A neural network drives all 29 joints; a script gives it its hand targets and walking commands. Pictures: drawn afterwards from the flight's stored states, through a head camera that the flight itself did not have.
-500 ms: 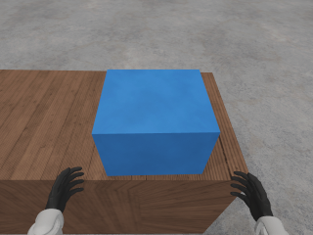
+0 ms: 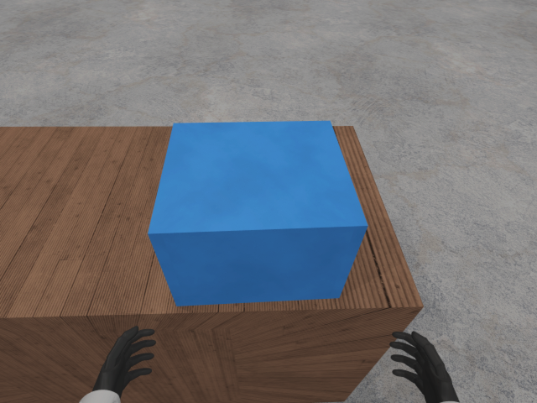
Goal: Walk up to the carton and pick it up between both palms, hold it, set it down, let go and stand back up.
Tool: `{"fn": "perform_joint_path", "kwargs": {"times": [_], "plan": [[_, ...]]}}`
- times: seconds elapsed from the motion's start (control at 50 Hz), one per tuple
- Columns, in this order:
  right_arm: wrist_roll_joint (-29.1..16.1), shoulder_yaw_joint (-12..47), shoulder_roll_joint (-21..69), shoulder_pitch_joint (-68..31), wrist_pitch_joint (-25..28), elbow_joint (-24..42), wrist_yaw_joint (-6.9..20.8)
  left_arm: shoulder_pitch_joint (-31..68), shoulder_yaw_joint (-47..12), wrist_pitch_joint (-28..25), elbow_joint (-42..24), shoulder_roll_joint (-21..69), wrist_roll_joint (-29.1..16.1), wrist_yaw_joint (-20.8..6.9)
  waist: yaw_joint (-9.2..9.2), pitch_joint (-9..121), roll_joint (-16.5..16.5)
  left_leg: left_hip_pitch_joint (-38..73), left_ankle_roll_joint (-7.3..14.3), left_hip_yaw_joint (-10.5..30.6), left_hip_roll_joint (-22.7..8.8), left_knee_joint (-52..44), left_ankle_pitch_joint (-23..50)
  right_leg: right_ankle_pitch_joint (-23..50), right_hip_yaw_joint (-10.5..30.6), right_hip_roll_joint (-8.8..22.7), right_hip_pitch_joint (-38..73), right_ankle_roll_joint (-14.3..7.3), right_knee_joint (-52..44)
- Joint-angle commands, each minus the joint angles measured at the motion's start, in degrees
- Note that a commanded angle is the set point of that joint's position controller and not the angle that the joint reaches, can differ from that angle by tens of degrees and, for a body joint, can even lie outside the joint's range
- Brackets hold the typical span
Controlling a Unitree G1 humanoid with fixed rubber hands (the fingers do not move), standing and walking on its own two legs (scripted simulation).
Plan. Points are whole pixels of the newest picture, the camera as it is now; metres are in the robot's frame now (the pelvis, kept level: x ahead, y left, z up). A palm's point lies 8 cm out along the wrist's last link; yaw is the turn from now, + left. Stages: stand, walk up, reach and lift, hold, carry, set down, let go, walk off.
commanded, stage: set down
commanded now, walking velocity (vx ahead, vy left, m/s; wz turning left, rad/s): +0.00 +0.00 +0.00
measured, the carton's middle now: (256, 210) +0.44 +0.06 +0.04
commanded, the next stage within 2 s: let go in 0.54 s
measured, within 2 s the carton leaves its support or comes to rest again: neither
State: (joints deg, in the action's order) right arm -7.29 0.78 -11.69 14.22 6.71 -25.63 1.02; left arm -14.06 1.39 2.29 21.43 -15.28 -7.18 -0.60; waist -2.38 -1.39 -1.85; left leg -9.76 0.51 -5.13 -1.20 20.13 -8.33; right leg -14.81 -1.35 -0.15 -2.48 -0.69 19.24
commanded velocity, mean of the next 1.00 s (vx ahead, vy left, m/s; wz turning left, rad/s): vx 0.00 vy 0.00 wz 0.00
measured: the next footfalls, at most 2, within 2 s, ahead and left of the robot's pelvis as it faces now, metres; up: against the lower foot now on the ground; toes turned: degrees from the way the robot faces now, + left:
none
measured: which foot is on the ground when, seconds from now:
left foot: down 0.00-1.00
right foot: down 0.00-1.00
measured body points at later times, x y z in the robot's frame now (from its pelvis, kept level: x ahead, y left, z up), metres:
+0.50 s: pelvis +0.01 +0.00 +0.00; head +0.02 +0.01 +0.45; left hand +0.17 +0.23 -0.09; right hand +0.17 -0.23 -0.08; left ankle +0.03 +0.11 -0.75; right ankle -0.05 -0.11 -0.75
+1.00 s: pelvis +0.00 -0.01 +0.00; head +0.01 +0.00 +0.45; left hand +0.17 +0.22 -0.09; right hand +0.17 -0.24 -0.08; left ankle +0.03 +0.11 -0.75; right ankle -0.05 -0.11 -0.75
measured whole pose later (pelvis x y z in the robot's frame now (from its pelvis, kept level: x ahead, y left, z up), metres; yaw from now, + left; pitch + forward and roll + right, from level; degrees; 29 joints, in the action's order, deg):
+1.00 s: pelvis +0.00 -0.01 +0.00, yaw -1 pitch -3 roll +0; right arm 0.6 -0.2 -11.4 9.0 11.5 -41.4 1.1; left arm -10.4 1.1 6.7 30.7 -11.1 0.5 -0.3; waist -0.1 -3.4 -2.1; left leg -8.6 -0.2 -5.4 -1.8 20.7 -8.9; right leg -15.7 -1.0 -0.7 -1.9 -1.1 20.6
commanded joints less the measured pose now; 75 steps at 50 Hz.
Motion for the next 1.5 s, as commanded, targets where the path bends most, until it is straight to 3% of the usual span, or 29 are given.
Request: {"fn": "perform_joint_path", "kwargs": {"times": [0.0,0.08,0.12,0.14,0.16,0.22,0.26,0.28,0.32,0.46,0.54,0.68,0.94,1.06,1.08,1.1,1.12,1.16,1.22,1.48], "plan": [[1.7,-2.8,-5.9,-5.5,1.1,5.6,-0.2,5.3,2.1,-0.6,-6.0,-6.5,0.9,0.4,0.25,1.8,1.4,15.3,-0.9,2.4,1.1,0.0,7.7,0.7,1.1,0.0,-17.9,0.0,-7.1],[3.2,-2.6,-5.7,-4.5,1.3,-0.1,-0.2,3.4,1.9,0.7,-1.9,-4.4,3.4,-0.4,0.72,2.1,2.1,18.2,-1.2,2.2,1.0,0.6,11.3,4.0,0.7,-0.2,-17.6,-0.1,-7.3],[2.9,-2.5,-6.3,-5.4,2.3,-1.1,-0.1,4.0,1.8,0.4,-3.3,-4.1,4.1,0.2,0.58,3.5,2.9,19.1,-1.7,2.5,1.0,1.4,13.9,6.3,0.4,-0.7,-17.5,-0.1,-6.7],[1.9,-2.9,-6.6,-7.0,3.4,3.8,0.0,4.8,2.2,-0.5,-8.7,-4.9,3.3,1.0,-0.07,6.3,2.5,19.1,-1.7,2.8,0.8,1.8,15.9,8.3,0.2,-0.9,-16.4,0.0,-6.2],[3.1,-2.1,-6.9,-6.0,3.0,-3.5,0.2,4.2,1.5,0.2,-1.2,-3.4,5.1,0.8,1.04,2.1,2.6,18.6,-1.9,2.7,1.1,2.3,14.7,7.2,0.1,-0.8,-18.3,-0.1,-6.4],[4.2,-2.3,-6.1,-5.9,3.7,-3.0,-0.1,4.0,2.2,0.8,-2.3,-4.0,5.5,0.2,1.19,4.4,1.8,20.0,-1.6,2.4,1.0,2.2,14.8,8.4,-0.1,-0.8,-17.6,0.4,-6.3],[5.5,-2.1,-6.3,-6.0,4.2,-6.8,-0.4,3.6,1.6,1.5,1.6,-3.0,6.1,-0.2,1.92,2.9,1.0,19.3,-1.6,2.3,1.1,2.5,14.1,9.3,-0.1,-0.7,-18.1,0.5,-6.0],[5.1,-2.3,-5.7,-6.2,5.0,-4.1,-0.5,3.7,2.1,1.2,-1.3,-3.6,5.8,-0.1,1.49,4.6,0.6,19.9,-1.4,2.2,1.1,2.5,15.1,11.1,-0.1,-0.6,-16.9,0.7,-5.8],[4.7,-1.9,-5.7,-6.7,5.3,-6.5,-0.2,4.4,1.9,1.4,-1.0,-3.3,6.4,0.2,1.5,4.2,2.4,20.4,-1.8,2.2,1.0,2.2,14.9,10.1,-0.3,-0.7,-17.3,0.4,-5.8],[6.6,-2.1,-5.8,-7.5,7.2,-9.6,-0.3,4.4,2.1,2.1,0.3,-3.4,7.1,0.5,2.26,6.1,2.2,21.5,-1.6,2.2,1.0,3.2,16.2,14.1,-0.5,-0.5,-17.9,0.9,-4.9],[7.2,-2.8,-5.5,-7.7,7.3,-11.3,-0.2,5.0,1.2,2.6,1.0,-2.5,7.0,0.3,2.52,4.7,2.7,22.2,-1.6,2.7,0.7,2.5,14.9,12.0,-0.7,-0.6,-18.9,0.5,-5.7],[7.3,-2.2,-6.0,-9.0,6.4,-10.9,-0.4,6.3,1.4,3.5,3.4,-2.4,7.3,-0.2,2.12,3.3,0.3,20.5,-0.9,2.2,1.0,1.8,11.7,12.6,-0.1,0.0,-17.7,1.4,-5.4],[7.8,-2.7,-6.2,-8.9,6.3,-10.1,-0.1,7.4,1.7,3.1,2.7,-2.1,7.8,0.6,2.18,2.7,0.3,19.4,-1.0,2.3,1.0,2.0,10.3,14.9,0.7,0.9,-16.9,1.7,-4.8],[7.7,-3.4,-5.8,-8.8,5.7,-9.6,-0.2,8.0,1.1,3.4,1.4,-2.1,7.4,0.7,2.36,2.3,0.8,18.8,-1.4,1.9,0.9,1.8,7.7,9.1,0.4,0.5,-17.7,1.2,-4.9],[7.7,-3.4,-5.9,-9.2,5.5,-9.4,-0.1,8.3,0.8,3.5,1.6,-2.0,7.5,0.9,2.3,1.9,0.8,18.6,-1.4,1.9,0.7,1.8,7.9,9.1,0.2,0.4,-18.1,1.2,-4.7],[8.8,-4.5,-9.3,-0.9,1.0,-14.5,-1.7,-0.7,2.9,-1.3,8.2,-5.0,8.8,1.0,0.84,7.8,4.2,6.4,1.2,5.7,-5.5,5.5,17.1,11.1,4.7,4.3,-7.9,0.4,0.3],[8.5,-4.5,-9.9,-0.6,-0.8,-13.9,-2.1,-3.1,2.6,-2.8,8.8,-5.3,8.6,0.8,1.52,6.3,3.4,3.2,1.6,5.9,-6.0,5.3,12.8,10.3,6.3,5.4,-5.5,-0.1,0.3],[8.5,-4.5,-9.3,-1.2,-1.9,-13.3,-2.1,-1.6,2.7,-4.6,8.5,-5.3,8.8,0.4,1.92,7.1,2.1,3.4,1.9,6.1,-6.5,5.1,15.0,16.2,6.7,5.9,-4.6,-0.1,1.9],[8.3,-4.3,-8.7,-0.5,-2.7,-13.9,-1.8,-1.8,2.3,-5.2,9.0,-4.7,8.5,0.2,2.37,2.7,1.4,1.2,1.4,6.1,-6.2,4.7,9.7,11.4,6.3,5.8,-8.1,-0.4,0.0],[8.4,-4.1,-10.3,4.0,-3.5,-16.7,-1.2,-6.4,1.5,-5.4,12.9,-6.4,8.2,0.8,2.54,1.4,1.9,0.9,1.9,7.8,-6.0,3.0,5.3,3.9,6.1,5.5,-9.3,-0.5,0.1]]}}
